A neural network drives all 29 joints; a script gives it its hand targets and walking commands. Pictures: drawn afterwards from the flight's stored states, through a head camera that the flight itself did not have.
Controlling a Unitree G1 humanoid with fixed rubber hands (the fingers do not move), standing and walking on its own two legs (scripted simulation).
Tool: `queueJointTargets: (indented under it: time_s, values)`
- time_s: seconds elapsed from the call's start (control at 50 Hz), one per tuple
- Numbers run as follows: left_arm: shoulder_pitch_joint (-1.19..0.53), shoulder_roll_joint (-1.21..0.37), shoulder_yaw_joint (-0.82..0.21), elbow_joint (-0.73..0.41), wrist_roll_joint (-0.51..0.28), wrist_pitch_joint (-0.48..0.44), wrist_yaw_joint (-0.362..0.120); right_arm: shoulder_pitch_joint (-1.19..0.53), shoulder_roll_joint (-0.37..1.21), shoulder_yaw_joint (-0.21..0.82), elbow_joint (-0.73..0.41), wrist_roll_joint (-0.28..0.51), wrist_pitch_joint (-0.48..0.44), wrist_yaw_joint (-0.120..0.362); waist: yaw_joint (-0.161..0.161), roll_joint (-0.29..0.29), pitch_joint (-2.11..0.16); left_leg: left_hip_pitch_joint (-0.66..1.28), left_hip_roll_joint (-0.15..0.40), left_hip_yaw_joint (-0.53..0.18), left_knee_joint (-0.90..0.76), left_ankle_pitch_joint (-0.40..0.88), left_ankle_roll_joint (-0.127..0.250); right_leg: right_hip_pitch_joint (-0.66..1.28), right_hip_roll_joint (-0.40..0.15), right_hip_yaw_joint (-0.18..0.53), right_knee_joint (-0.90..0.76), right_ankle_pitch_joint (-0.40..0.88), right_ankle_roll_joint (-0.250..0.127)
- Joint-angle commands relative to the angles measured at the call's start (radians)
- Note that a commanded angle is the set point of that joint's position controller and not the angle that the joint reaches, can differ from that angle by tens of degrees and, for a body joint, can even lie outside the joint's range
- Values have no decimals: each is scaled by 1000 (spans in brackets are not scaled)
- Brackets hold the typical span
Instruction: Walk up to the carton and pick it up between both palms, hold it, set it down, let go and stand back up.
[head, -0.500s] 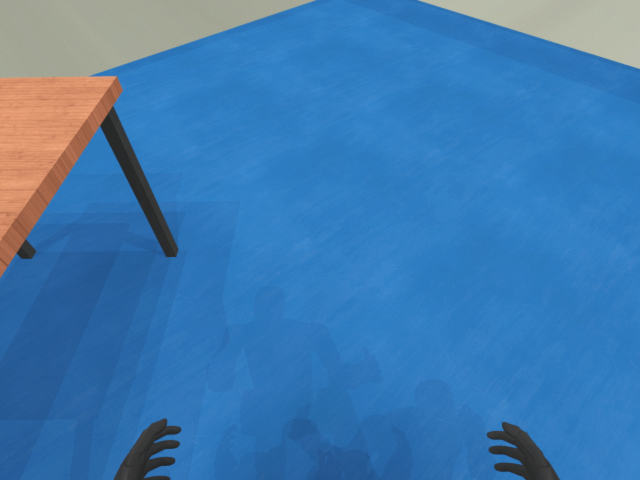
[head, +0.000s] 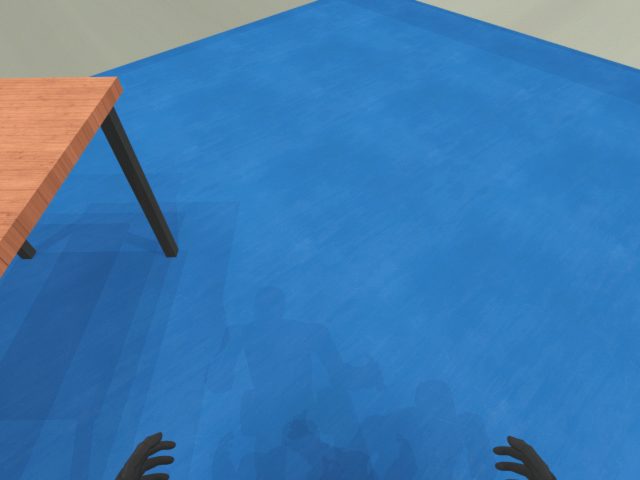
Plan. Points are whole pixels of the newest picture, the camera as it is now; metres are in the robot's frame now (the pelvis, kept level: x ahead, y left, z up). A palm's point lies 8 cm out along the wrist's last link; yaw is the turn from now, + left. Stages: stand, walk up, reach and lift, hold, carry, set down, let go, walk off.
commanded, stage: stand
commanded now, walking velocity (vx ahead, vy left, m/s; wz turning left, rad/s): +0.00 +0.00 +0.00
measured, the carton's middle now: out of the picture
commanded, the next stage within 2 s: walk up in 0.80 s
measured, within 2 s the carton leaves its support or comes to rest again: neither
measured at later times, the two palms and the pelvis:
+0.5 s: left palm out of the picture +0.10 +0.27 -0.10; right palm out of the picture +0.09 -0.26 -0.11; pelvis -0.01 +0.00 +0.00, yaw +0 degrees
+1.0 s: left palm out of the picture +0.06 +0.27 -0.11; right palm out of the picture +0.06 -0.26 -0.11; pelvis -0.03 +0.00 +0.00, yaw +0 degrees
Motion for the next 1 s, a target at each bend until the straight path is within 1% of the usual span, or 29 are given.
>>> queueJointTargets:
  time_s: [0.0, 0.04, 0.06, 0.1, 0.16, 0.2, 0.22, 0.26, 0.28, 0.3, 0.32, 0.36, 0.42, 0.44, 0.48, 0.5, 0.62, 0.64, 0.68, 0.7, 0.72, 0.78, 0.82, 0.86, 0.88, 0.92, 0.94, 0.96, 0.98]
  values:
    - [-63, 249, 83, -30, 20, -32, 9, -64, -251, -86, -52, -5, -44, -3, -6, 29, -88, 65, 77, -98, -141, 339, 78, 55, -102, 103, -115, 355, -78]
    - [-57, 241, 81, -27, 17, -31, 14, -69, -255, -81, -37, -5, -41, -6, 9, 25, -80, 48, 85, -128, -137, 360, 83, 64, -95, 98, -122, 359, -74]
    - [-60, 248, 85, -34, 15, -32, 13, -77, -253, -86, -46, -5, -42, -5, 18, 29, -104, 53, 81, -101, -124, 343, 80, 73, -96, 93, -118, 347, -79]
    - [-50, 239, 76, -20, 10, -29, 10, -60, -264, -83, -36, -2, -42, -7, 12, -3, -61, 17, 74, -114, -127, 294, 77, 62, -94, 111, -129, 333, -79]
    - [-65, 254, 79, -6, 15, -33, 16, -77, -246, -75, -24, -1, -43, -1, 5, 50, -75, 42, 81, -117, -144, 305, 80, 54, -90, 93, -128, 315, -72]
    - [-76, 250, 84, 8, 16, -26, 14, -78, -247, -76, -17, -9, -41, -6, -2, -3, -62, 26, 78, -112, -151, 299, 83, 66, -99, 102, -150, 310, -79]
    - [-59, 246, 75, 10, 15, -27, 8, -70, -266, -79, -7, -3, -43, 1, 13, 18, -73, 44, 77, -108, -148, 289, 73, 67, -93, 97, -139, 296, -79]
    - [-85, 240, 81, 8, 21, -20, 13, -82, -250, -76, -11, -2, -42, -1, -6, 34, -49, 49, 88, -131, -180, 269, 79, 27, -88, 97, -139, 255, -78]
    - [-64, 244, 77, 23, 20, -20, 15, -74, -262, -84, -9, -4, -41, -2, 0, 5, -40, 50, 82, -116, -164, 294, 74, 26, -83, 101, -159, 267, -75]
    - [-64, 238, 75, 22, 13, -25, 15, -65, -271, -84, -1, 0, -40, -3, -3, 42, -62, 60, 81, -108, -150, 297, 70, 42, -101, 118, -168, 307, -77]
    - [-67, 244, 73, 28, 14, -28, 18, -79, -268, -84, 9, -1, -38, -2, 1, 2, -73, 51, 89, -112, -147, 292, 76, 64, -97, 103, -171, 329, -79]
    - [-70, 231, 69, 28, 18, -36, 11, -71, -249, -72, 8, -7, -39, -5, -4, -1, -64, 56, 82, -117, -176, 285, 77, 56, -90, 106, -174, 297, -78]
    - [-81, 241, 79, 35, 12, -30, 12, -89, -257, -86, 12, 1, -43, -2, 3, 48, -78, 42, 88, -121, -169, 284, 80, 66, -99, 105, -163, 306, -73]
    - [-83, 242, 71, 51, 16, -27, 14, -93, -250, -79, 19, -7, -42, -6, -1, 26, -53, 54, 91, -121, -180, 318, 86, 64, -94, 97, -151, 319, -69]
    - [-53, 233, 75, 50, 14, -33, 12, -66, -253, -74, 31, 0, -40, -5, 10, 46, -59, 48, 105, -140, -191, 346, 87, 77, -93, 98, -155, 340, -74]
    - [-57, 249, 70, 61, 9, -26, 13, -60, -259, -70, 25, 5, -41, -5, 1, 29, -52, 71, 85, -117, -185, 327, 71, 60, -93, 101, -153, 317, -72]
    - [-74, 237, 68, 70, 19, -29, 12, -92, -265, -78, 34, 4, -39, -3, -7, 9, -44, 60, 91, -122, -199, 229, 73, 29, -104, 128, -207, 220, -77]
    - [-91, 230, 68, 78, 10, -26, 7, -96, -249, -70, 47, -4, -44, -3, -3, 28, -27, 26, 99, -159, -213, 178, 83, 34, -93, 117, -195, 207, -79]
    - [-91, 233, 65, 74, 15, -26, 8, -96, -262, -71, 45, -5, -45, -3, -5, 6, -27, 42, 87, -124, -201, 218, 69, 32, -99, 121, -214, 238, -77]
    - [-71, 245, 67, 83, 9, -27, 5, -69, -273, -73, 65, -10, -43, -5, 15, -7, -7, 33, 82, -130, -209, 209, 73, 38, -96, 115, -201, 224, -70]
    - [-88, 241, 67, 84, 14, -26, 5, -83, -256, -69, 65, -9, -41, -1, 0, 58, -5, 38, 89, -131, -222, 215, 72, 18, -99, 121, -201, 209, -74]
    - [-62, 222, 60, 112, 9, -21, 2, -85, -270, -64, 62, -5, -41, 1, 18, 25, -9, 8, 105, -166, -259, 165, 79, 46, -83, 107, -193, 171, -75]
    - [-85, 235, 65, 105, 11, -19, 3, -123, -283, -73, 73, -13, -44, 2, 21, 83, 14, -7, 102, -162, -273, 120, 74, 42, -76, 100, -206, 146, -67]
    - [-76, 247, 68, 116, 14, -17, 0, -85, -259, -67, 92, -6, -45, 2, -2, -1, 0, 23, 97, -146, -264, 142, 67, 38, -92, 119, -223, 171, -70]
    - [-73, 239, 57, 128, 14, -19, 4, -88, -266, -71, 94, 0, -43, -1, 4, 50, 20, 43, 88, -136, -245, 154, 61, 13, -105, 152, -241, 159, -76]
    - [-88, 256, 63, 135, 14, -21, 9, -86, -255, -64, 106, 2, -39, 5, -8, 30, 2, 30, 90, -143, -263, 123, 62, 34, -93, 133, -242, 138, -69]
    - [-111, 228, 58, 129, 14, -25, 9, -96, -252, -63, 107, -1, -39, 2, -5, 15, 21, 14, 98, -151, -272, 120, 69, 15, -96, 138, -250, 118, -71]
    - [-83, 234, 62, 133, 9, -19, 6, -90, -264, -69, 112, -5, -44, 3, 9, 60, 21, 25, 93, -150, -274, 88, 69, 16, -91, 123, -249, 111, -68]
    - [-33, 325, 148, 55, 38, -35, -27, -14, -338, -125, 5, -16, -13, 48, 67, 0, -18, -261, 66, -327, -218, -154, 126, 295, -84, 117, -169, -240, -100]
